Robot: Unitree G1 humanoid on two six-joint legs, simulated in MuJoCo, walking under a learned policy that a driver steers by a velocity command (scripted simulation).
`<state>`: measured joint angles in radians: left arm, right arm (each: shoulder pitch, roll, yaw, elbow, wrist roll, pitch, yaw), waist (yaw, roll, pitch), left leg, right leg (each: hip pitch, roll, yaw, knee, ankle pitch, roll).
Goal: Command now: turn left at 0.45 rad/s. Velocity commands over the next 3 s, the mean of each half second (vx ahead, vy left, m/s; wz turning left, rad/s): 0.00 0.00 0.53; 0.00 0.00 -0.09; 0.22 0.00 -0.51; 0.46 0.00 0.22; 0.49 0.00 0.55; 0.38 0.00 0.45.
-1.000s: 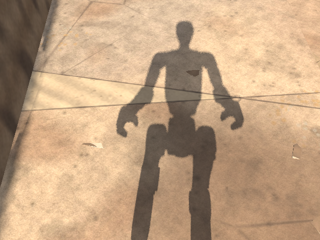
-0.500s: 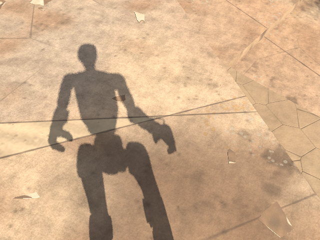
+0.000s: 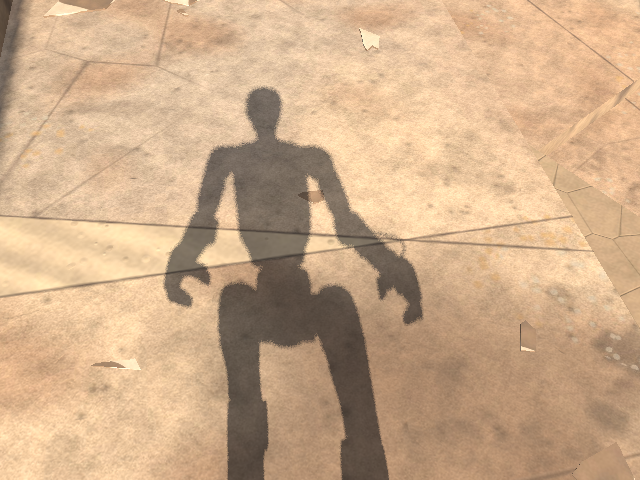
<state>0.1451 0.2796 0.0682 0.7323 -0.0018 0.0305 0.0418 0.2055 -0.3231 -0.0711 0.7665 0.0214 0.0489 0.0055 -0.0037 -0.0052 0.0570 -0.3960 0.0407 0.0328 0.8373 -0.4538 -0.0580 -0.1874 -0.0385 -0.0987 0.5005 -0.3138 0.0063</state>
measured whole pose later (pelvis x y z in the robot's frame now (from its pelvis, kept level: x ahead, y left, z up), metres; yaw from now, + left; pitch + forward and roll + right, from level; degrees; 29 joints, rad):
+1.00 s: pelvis +0.04 +0.01 +0.00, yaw +11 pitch +0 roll +1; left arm 0.14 0.33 0.05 0.72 -0.03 0.02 0.02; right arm 0.20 -0.31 -0.08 0.71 -0.01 0.00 -0.03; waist 0.00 -0.04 0.05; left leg -0.22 -0.06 -0.03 0.50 -0.28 0.02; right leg -0.29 0.08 0.22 0.58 -0.28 -0.01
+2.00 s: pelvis +0.41 -0.05 +0.00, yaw +4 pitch +1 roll +2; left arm 0.22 0.30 0.01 0.66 0.01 -0.10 -0.01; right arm 0.28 -0.30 -0.06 0.70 0.01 -0.06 0.02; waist -0.02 -0.03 0.05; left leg -0.26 -0.13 -0.04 0.39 -0.13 0.10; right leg -0.53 -0.06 0.08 1.13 -0.34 0.02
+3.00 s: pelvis +0.88 +0.05 +0.01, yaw +35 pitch +1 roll +0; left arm 0.16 0.33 0.04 0.74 0.00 -0.05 0.02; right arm 0.17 -0.27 -0.05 0.68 -0.01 -0.04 0.02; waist -0.01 -0.03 0.09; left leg -0.30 -0.08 0.02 0.41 -0.13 0.09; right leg -0.56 -0.09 0.03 1.06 -0.38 0.07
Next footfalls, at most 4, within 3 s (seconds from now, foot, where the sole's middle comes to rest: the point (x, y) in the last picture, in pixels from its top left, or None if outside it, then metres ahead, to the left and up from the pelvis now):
0.06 left None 0.04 0.12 -0.77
0.64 right None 0.11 -0.09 -0.77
1.32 right None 0.10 -0.14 -0.77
1.80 left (313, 468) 0.49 0.02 -0.77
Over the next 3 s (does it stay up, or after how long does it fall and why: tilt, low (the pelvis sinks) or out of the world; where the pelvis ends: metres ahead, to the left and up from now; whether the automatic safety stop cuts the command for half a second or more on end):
stays up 0.88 0.05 0.01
